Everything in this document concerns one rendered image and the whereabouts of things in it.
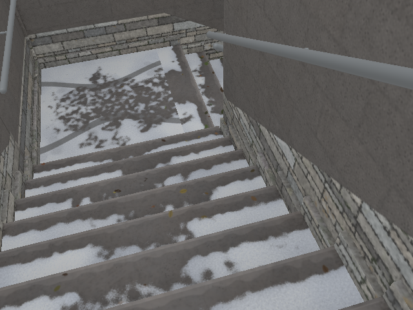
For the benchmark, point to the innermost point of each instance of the stairs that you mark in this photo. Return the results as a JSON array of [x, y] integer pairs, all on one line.
[[209, 78], [174, 223]]

